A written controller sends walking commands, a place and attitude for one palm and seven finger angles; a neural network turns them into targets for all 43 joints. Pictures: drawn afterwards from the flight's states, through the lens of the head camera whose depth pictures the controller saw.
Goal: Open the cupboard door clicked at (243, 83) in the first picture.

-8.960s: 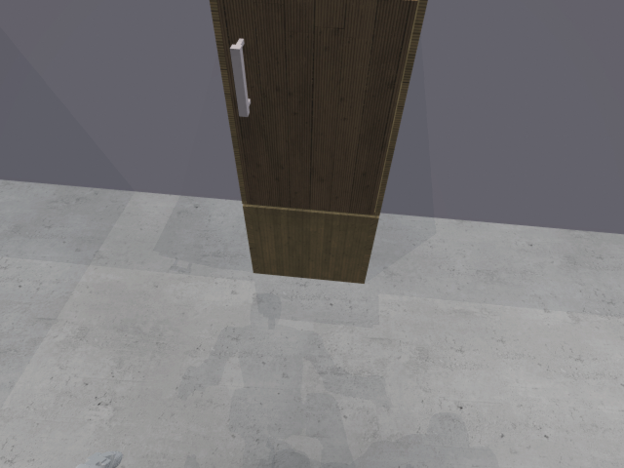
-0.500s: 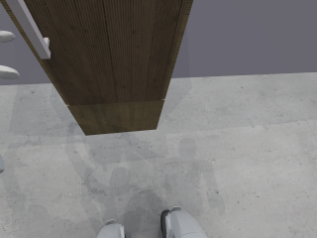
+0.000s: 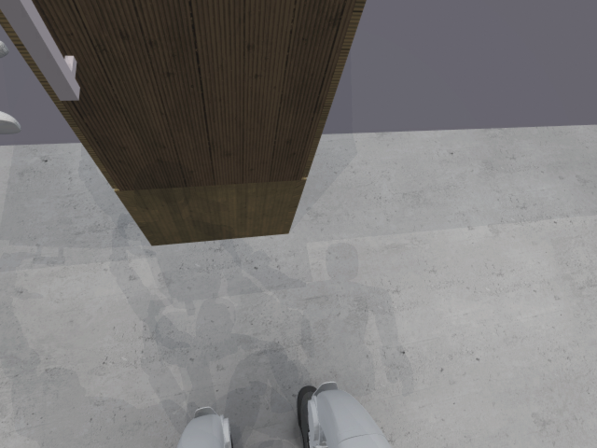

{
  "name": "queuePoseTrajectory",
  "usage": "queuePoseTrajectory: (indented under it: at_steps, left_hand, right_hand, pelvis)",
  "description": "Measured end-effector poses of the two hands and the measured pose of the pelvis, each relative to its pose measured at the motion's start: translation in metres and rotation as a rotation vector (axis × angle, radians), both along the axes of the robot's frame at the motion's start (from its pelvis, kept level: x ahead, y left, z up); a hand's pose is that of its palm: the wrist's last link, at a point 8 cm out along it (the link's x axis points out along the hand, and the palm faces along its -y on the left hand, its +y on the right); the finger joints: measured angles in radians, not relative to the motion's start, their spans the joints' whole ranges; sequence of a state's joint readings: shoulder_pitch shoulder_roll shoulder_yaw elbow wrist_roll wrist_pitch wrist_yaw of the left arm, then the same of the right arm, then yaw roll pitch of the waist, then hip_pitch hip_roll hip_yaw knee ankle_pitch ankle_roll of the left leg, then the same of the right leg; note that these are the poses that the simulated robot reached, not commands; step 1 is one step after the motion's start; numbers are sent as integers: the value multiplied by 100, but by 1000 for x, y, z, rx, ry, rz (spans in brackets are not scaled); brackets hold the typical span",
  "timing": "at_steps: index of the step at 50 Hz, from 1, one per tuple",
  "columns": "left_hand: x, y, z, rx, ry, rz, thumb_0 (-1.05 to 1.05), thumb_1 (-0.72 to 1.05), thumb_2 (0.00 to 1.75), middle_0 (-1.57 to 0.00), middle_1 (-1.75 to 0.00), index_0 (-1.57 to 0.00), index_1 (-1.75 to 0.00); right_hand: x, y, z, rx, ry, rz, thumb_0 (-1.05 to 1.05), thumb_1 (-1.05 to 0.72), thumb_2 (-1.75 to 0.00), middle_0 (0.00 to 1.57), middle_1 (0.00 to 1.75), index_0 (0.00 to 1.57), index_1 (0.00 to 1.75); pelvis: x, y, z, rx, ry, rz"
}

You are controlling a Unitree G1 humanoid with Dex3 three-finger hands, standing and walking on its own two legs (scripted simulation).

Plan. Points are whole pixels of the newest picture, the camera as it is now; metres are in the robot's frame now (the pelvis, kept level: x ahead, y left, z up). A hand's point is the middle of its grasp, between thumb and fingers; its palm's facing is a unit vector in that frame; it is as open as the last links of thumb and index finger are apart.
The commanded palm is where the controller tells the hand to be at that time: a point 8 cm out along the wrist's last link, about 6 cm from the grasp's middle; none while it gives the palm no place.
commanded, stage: move the hooked fingers beside the handle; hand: left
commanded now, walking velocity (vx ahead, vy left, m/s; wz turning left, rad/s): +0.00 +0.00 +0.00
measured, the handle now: (40, 27) +0.59 +0.24 +0.11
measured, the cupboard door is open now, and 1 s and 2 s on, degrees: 0 0 1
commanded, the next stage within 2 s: slide the fingers in behind the handle in 0.38 s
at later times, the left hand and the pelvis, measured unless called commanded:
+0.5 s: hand out of the picture +0.51 +0.29 +0.12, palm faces +0.03 -1.00 -0.02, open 14.0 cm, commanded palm +0.50 +0.32 +0.11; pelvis -0.01 +0.00 +0.00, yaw +1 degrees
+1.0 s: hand (15, 70) +0.52 +0.25 +0.12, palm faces +0.02 -1.00 -0.02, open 14.0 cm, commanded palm +0.50 +0.29 +0.11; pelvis -0.01 +0.00 +0.00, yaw +0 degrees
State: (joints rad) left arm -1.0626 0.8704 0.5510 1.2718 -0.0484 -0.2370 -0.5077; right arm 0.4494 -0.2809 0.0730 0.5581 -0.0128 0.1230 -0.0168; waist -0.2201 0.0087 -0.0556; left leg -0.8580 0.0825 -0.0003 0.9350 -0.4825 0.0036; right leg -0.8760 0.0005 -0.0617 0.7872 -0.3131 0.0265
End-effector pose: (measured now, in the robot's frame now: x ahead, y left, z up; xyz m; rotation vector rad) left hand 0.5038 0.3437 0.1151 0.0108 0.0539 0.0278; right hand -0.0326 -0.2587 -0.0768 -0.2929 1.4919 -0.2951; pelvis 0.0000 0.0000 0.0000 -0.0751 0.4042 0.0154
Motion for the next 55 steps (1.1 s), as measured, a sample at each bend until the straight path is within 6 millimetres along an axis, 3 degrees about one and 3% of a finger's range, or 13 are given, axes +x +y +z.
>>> queuePoseTrajectory:
  at_steps: [10,19,27,38,45,55]
  left_hand:
    - [-4,-9,4,-13,-3,-9,-1,-50,30,-30,-120,-30,-120]
    - [-14,-4,4,-4,-4,13,-1,-50,30,-30,-120,-30,-120]
    - [-17,-4,5,9,-4,-6,-1,-50,30,-30,-120,-30,-120]
    - [-5,-33,1,-7,-15,-23,-1,-50,30,-30,-120,-30,-120]
    - [-1,-41,1,5,-1,-7,-1,-50,30,-30,-120,-30,-120]
    - [-2,-46,2,6,-2,-15,-1,-50,30,-30,-120,-30,-120]
  right_hand:
    - [16,-2,-2,14,-43,15,0,-91,-89,20,30,21,30]
    - [24,-7,-4,10,-83,29,0,-91,-89,20,30,21,30]
    - [17,-11,-5,-8,-61,44,0,-91,-89,20,30,20,30]
    - [-3,-6,-4,0,-47,11,0,-91,-89,20,30,20,30]
    - [-12,0,-5,22,-42,-17,0,-91,-89,20,30,20,30]
    - [-10,-1,-6,30,-32,-11,0,-91,-89,20,30,21,30]
  pelvis:
    - [4,-1,2,2,-17,3]
    - [0,-4,1,6,-29,2]
    - [-7,-5,-1,4,-24,14]
    - [-10,-4,-1,6,-22,3]
    - [-9,-4,1,10,-28,-7]
    - [-6,-5,2,14,-29,-3]
